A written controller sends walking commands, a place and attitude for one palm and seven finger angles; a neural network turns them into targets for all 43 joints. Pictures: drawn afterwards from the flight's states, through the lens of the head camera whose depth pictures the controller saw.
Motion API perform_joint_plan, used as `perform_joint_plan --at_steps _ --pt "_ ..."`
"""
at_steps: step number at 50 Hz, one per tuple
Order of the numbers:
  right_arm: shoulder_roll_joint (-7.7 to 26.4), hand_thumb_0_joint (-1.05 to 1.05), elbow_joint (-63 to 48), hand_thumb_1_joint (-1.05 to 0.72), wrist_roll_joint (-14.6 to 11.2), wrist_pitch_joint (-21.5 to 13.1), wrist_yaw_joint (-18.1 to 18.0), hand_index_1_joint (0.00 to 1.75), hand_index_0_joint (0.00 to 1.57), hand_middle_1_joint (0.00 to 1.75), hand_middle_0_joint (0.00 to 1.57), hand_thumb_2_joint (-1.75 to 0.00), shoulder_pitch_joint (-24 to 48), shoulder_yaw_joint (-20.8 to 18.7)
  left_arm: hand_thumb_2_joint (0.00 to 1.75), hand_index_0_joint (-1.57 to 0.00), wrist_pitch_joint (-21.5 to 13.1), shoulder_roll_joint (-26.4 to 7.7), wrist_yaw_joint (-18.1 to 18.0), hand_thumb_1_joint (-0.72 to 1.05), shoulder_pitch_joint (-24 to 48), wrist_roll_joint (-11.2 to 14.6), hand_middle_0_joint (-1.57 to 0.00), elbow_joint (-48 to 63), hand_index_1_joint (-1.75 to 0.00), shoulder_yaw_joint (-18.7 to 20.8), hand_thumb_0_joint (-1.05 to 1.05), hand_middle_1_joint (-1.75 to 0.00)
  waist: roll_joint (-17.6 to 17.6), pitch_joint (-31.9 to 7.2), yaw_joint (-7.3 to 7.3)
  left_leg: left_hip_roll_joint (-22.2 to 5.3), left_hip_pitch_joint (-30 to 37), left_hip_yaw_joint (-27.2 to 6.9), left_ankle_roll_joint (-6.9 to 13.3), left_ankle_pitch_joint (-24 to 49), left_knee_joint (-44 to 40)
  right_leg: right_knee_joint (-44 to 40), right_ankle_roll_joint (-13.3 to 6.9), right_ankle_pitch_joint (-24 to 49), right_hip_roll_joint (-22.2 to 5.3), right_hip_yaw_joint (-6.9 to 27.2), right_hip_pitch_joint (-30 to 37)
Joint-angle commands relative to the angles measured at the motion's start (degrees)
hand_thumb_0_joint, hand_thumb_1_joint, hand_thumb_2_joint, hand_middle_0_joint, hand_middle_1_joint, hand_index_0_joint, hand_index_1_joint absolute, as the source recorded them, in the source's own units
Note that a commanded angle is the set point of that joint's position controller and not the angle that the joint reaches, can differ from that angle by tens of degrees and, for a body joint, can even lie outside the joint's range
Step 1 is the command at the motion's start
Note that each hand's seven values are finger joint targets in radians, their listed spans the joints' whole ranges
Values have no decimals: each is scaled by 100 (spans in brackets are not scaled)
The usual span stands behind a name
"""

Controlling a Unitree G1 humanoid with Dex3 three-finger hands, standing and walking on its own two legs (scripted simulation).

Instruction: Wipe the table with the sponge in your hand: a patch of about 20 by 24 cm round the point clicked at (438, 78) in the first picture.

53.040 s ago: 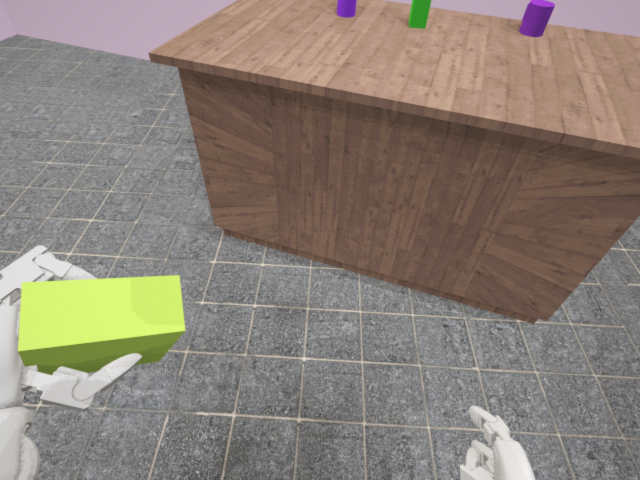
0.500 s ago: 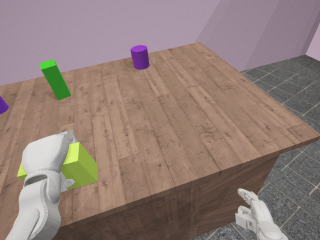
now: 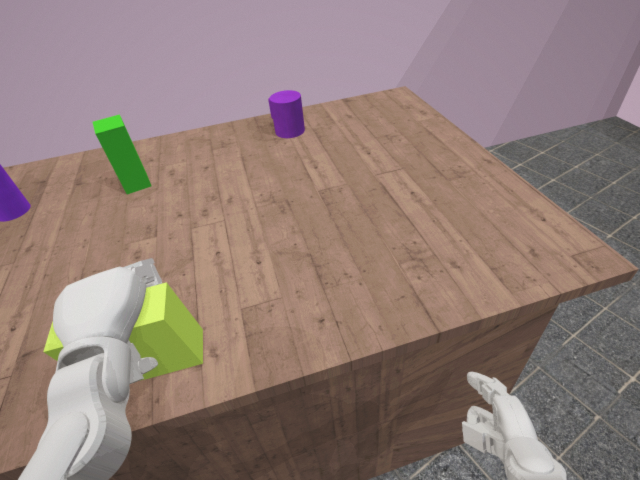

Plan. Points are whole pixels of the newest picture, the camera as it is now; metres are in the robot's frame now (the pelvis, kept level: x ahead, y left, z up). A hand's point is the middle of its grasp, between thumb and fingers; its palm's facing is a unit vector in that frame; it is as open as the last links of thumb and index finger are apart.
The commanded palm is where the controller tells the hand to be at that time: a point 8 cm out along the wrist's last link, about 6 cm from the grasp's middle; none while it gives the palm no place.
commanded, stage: lift the sponge slowly off the table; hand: left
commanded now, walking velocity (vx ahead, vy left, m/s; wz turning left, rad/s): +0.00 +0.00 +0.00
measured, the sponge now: (140, 346) +0.23 +0.28 +0.07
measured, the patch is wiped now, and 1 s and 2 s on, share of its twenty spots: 1.00 1.00 1.00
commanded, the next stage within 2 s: bring the sponge back beside the body in 1.84 s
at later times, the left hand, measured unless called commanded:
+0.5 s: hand (126, 326) +0.23 +0.27 +0.12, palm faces +0.07 -0.12 -0.99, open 9.6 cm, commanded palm +0.20 +0.26 +0.19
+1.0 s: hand (132, 303) +0.24 +0.25 +0.16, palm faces +0.16 -0.14 -0.98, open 9.5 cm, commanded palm +0.20 +0.25 +0.23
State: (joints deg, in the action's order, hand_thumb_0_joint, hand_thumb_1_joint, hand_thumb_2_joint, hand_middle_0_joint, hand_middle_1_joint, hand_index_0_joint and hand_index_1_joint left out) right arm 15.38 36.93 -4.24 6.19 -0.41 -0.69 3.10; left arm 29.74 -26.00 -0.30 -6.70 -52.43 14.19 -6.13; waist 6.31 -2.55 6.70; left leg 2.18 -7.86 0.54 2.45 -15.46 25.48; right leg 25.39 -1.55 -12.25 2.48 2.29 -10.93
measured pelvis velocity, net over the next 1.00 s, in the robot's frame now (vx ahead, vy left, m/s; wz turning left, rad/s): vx -0.01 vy -0.02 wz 0.00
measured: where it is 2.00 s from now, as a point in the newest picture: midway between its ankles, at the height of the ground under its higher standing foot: outside the picture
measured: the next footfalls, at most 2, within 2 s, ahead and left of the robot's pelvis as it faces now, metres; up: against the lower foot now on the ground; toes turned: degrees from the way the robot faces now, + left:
none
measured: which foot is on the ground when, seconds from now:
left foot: down 0.00-1.00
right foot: down 0.00-1.00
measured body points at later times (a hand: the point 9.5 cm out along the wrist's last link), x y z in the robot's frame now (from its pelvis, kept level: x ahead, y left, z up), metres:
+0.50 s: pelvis +0.00 -0.01 +0.00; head -0.02 -0.05 +0.45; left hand +0.22 +0.27 +0.17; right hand +0.26 -0.21 -0.07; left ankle -0.02 +0.09 -0.74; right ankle +0.02 -0.11 -0.74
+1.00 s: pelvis -0.01 -0.02 +0.00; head -0.04 -0.07 +0.45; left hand +0.22 +0.25 +0.21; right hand +0.25 -0.20 -0.07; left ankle -0.02 +0.09 -0.74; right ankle +0.02 -0.11 -0.74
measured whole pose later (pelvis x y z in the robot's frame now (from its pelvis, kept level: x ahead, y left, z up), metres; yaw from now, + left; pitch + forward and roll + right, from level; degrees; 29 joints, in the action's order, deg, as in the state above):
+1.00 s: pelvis -0.01 -0.02 +0.00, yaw +0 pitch -4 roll +0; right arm 15.7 37.1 -3.9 4.5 -1.7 0.1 3.5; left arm 30.1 -29.8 5.6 -1.0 -47.6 17.0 -4.9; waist 7.0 -1.4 7.7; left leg 1.4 -5.8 -0.1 1.2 -13.6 23.2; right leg 23.7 -2.8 -10.8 3.2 1.8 -9.1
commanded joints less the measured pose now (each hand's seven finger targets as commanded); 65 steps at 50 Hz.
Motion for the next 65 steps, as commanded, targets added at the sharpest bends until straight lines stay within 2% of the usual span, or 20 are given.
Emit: perform_joint_plan --at_steps 1,3,6,8,11,13,16,24,27,28,32,33,36,38,41,44,48,56,59,65 --pt "546 0 -1021 -90 37 -380 -71 30 20 30 20 -90 1340 -200 130 -120 25 -713 99 10 696 79 -120 539 -160 394 0 -160 -611 -568 26 -113 -206 -393 37 1227 -404 -347 -298 719 35 279 566" --pt "565 0 -1037 -90 63 -391 -81 30 20 30 20 -90 1404 -198 130 -120 -21 -1105 114 10 711 54 -120 739 -160 732 0 -160 -571 -709 88 -94 -162 -413 43 1250 -384 -329 -328 797 63 443 690" --pt "538 0 -1029 -90 60 -405 -73 30 20 30 20 -90 1342 -193 130 -120 -41 -999 149 10 589 102 -120 665 -160 679 0 -160 -643 -728 83 -73 -170 -375 37 1446 -309 -302 -296 1057 8 357 735" --pt "563 0 -1065 -90 84 -413 -72 30 20 30 20 -90 1446 -197 130 -120 -98 -1360 146 10 649 87 -120 1000 -160 984 0 -160 -418 -820 132 -65 -113 -411 35 1443 -313 -302 -338 1085 35 541 811" --pt "525 0 -1063 -90 78 -419 -86 30 20 30 20 -90 1348 -197 130 -120 -92 -1100 186 10 620 141 -120 844 -160 766 0 -160 -571 -660 81 -64 -148 -375 43 1488 -280 -336 -288 1109 -18 379 718" --pt "570 0 -1048 -90 85 -423 -105 30 20 30 20 -90 1425 -195 130 -120 -128 -1565 180 10 845 114 -120 1028 -160 1131 0 -160 -468 -665 92 -62 -91 -424 39 1426 -288 -377 -332 1014 19 584 696" --pt "562 0 -1011 -90 86 -429 -150 30 20 30 20 -90 1324 -196 130 -120 -124 -1400 207 10 1114 81 -120 829 -160 929 0 -160 -458 -571 24 -58 -91 -388 41 1400 -295 -433 -306 920 -21 446 615" --pt "525 0 -1059 -90 106 -579 -249 30 20 30 20 -90 1340 -184 130 -120 -325 -1763 221 10 1919 -1 -120 1169 -160 1091 0 -160 -220 -977 73 -36 110 -433 61 1400 -330 -441 -345 776 -26 454 791" --pt "509 0 -1009 -90 109 -606 -242 30 20 30 20 -90 1310 -192 130 -120 -415 -1526 218 10 1934 43 -120 1123 -160 886 0 -160 -151 -904 35 -52 168 -459 33 1486 -411 -498 -340 870 -12 394 768" --pt "505 0 -1048 -90 93 -655 -246 30 20 30 20 -90 1406 -179 130 -120 -433 -1742 193 10 1993 44 -120 1223 -160 1103 0 -160 -100 -1001 76 -52 216 -491 42 1452 -425 -494 -388 830 31 552 830" --pt "505 0 -982 -90 120 -619 -219 30 20 30 20 -90 1354 -185 130 -120 -355 -1619 172 10 2063 1 -120 1060 -160 986 0 -160 -206 -945 92 -55 150 -455 12 1579 -471 -505 -359 961 -21 413 871" --pt "518 0 -1000 -90 86 -639 -223 30 20 30 20 -90 1487 -171 130 -120 -315 -1841 158 10 2189 -2 -120 1132 -160 1195 0 -160 -204 -958 99 -64 178 -486 12 1486 -505 -514 -409 829 37 583 869" --pt "506 0 -979 -90 101 -605 -190 30 20 30 20 -90 1443 -172 130 -120 -210 -1499 191 10 2167 61 -120 1037 -160 904 0 -160 -222 -956 97 -61 165 -438 -1 1684 -502 -490 -385 1106 -7 393 906" --pt "497 0 -1075 -90 62 -609 -169 30 20 30 20 -90 1604 -159 130 -120 -143 -1726 219 10 2014 133 -120 1286 -160 1144 0 -160 -174 -1022 169 -61 168 -473 7 1628 -521 -455 -410 1045 21 566 960" --pt "503 0 -1034 -90 76 -544 -152 30 20 30 20 -90 1510 -154 130 -120 -41 -1438 305 10 1984 194 -120 1087 -160 888 0 -160 -427 -838 104 -74 83 -425 7 1577 -511 -498 -352 1025 -23 395 852" --pt "473 0 -1171 -90 68 -587 -139 30 20 30 20 -90 1577 -136 130 -120 -24 -1531 328 10 2132 204 -120 1505 -160 952 0 -160 -258 -1086 174 -56 86 -416 35 1625 -464 -380 -377 1071 -32 412 984" --pt "504 0 -1148 -90 43 -537 -174 30 20 30 20 -90 1647 -121 130 -120 0 -1873 339 10 2301 206 -120 1562 -160 1198 0 -160 -277 -930 124 -65 101 -455 26 1360 -503 -505 -391 730 11 651 819" --pt "509 0 -1000 -90 26 -578 -279 30 20 30 20 -90 1531 -107 130 -120 35 -1743 388 10 3033 202 -120 942 -160 914 0 -160 -235 -783 20 -45 85 -436 7 1080 -553 -662 -370 342 -37 522 641" --pt "487 0 -1097 -90 17 -649 -304 30 20 30 20 -90 1597 -95 130 -120 38 -1930 429 10 3232 191 -120 1070 -160 1053 0 -160 -205 -1098 110 -22 60 -426 15 1090 -505 -560 -382 360 -81 555 839" --pt "485 0 -1059 -90 27 -611 -255 30 20 30 20 -90 1595 -101 130 -120 80 -1946 548 10 2911 271 -120 973 -160 1146 0 -160 -351 -1028 126 -30 -5 -424 0 1251 -462 -513 -368 627 -91 583 813"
